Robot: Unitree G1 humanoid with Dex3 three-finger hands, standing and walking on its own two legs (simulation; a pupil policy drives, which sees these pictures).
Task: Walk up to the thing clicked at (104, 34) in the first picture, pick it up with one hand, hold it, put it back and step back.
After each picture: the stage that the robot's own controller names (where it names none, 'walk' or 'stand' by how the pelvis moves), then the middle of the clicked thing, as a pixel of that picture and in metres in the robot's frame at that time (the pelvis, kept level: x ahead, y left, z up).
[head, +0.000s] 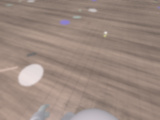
stand; (105, 34) +2.28 -0.35 -0.72
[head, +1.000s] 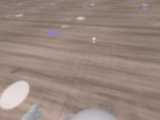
walk; (93, 40) +2.14 +0.09 -0.69
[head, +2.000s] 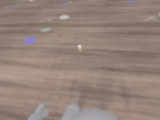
walk; (79, 48) +1.50 +0.39 -0.72
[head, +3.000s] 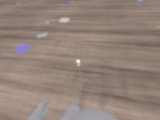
walk; (78, 62) +1.02 +0.30 -0.72
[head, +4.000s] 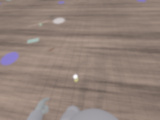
walk; (75, 78) +0.63 +0.26 -0.71
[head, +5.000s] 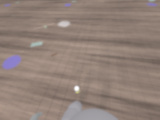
walk; (77, 89) +0.46 +0.23 -0.72
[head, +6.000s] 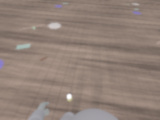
stand; (69, 97) +0.37 +0.22 -0.72
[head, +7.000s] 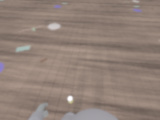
stand; (70, 99) +0.34 +0.22 -0.71
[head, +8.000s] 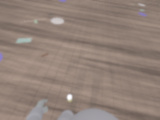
stand; (69, 98) +0.33 +0.16 -0.71
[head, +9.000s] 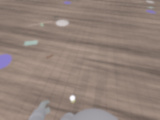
walk; (72, 99) +0.33 +0.17 -0.72
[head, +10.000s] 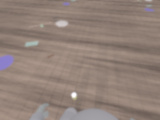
stand; (74, 96) +0.38 +0.18 -0.72
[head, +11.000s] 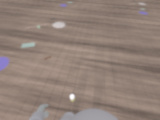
stand; (72, 97) +0.37 +0.18 -0.73
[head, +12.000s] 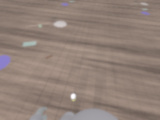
stand; (73, 97) +0.37 +0.16 -0.73
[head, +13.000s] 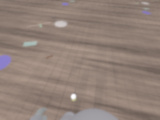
stand; (73, 97) +0.37 +0.16 -0.73
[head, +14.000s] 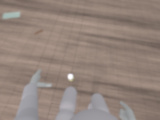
go down; (70, 77) +0.40 +0.17 -0.57
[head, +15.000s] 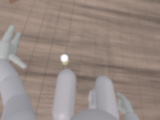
go down; (64, 59) +0.45 +0.23 -0.32
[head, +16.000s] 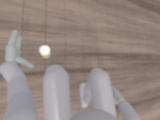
close in; (45, 52) +0.42 +0.27 -0.25
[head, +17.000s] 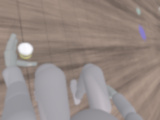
close; (25, 51) +0.41 +0.29 -0.22
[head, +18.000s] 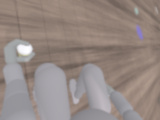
lift; (24, 51) +0.40 +0.29 -0.22
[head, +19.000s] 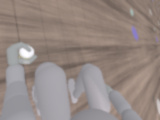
lift; (26, 53) +0.38 +0.28 -0.23
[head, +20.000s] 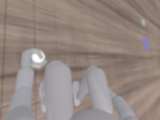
lift; (38, 59) +0.34 +0.27 -0.21
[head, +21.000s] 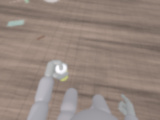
lift; (62, 72) +0.32 +0.19 +0.00
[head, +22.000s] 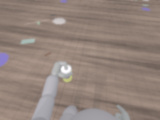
hold; (66, 73) +0.33 +0.17 +0.01
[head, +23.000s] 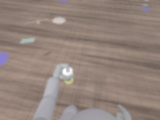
hold; (68, 75) +0.32 +0.16 +0.00
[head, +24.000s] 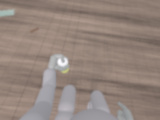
crouch; (63, 65) +0.38 +0.19 -0.07
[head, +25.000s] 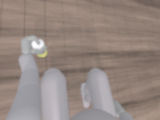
lower; (40, 48) +0.44 +0.28 -0.16
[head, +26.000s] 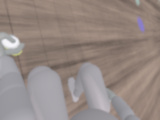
lower; (13, 46) +0.43 +0.32 -0.22
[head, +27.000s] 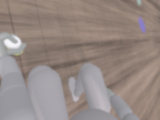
lower; (14, 46) +0.42 +0.32 -0.23
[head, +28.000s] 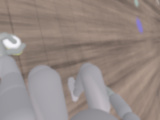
lower; (14, 46) +0.42 +0.32 -0.23
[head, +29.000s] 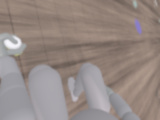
lower; (14, 46) +0.42 +0.32 -0.23
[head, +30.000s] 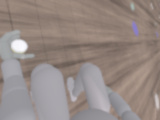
withdraw; (18, 48) +0.41 +0.30 -0.23
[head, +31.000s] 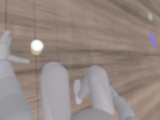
stand; (36, 47) +0.42 +0.29 -0.24
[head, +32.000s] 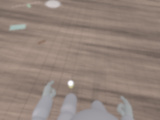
stand; (70, 84) +0.40 +0.17 -0.60
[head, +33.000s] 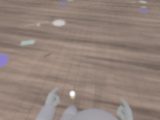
stand; (72, 94) +0.40 +0.17 -0.67
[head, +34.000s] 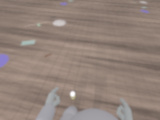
stand; (72, 95) +0.40 +0.17 -0.67
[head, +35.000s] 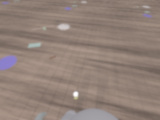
stand; (75, 95) +0.43 +0.16 -0.72
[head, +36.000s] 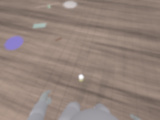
walk; (81, 78) +0.50 +0.11 -0.69
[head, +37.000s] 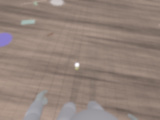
walk; (76, 66) +0.72 +0.15 -0.71
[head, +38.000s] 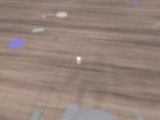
stand; (78, 60) +1.01 +0.26 -0.70
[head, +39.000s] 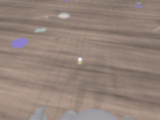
stand; (79, 61) +1.03 +0.21 -0.72
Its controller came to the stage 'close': yes
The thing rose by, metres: 0.71
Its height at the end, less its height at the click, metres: +0.00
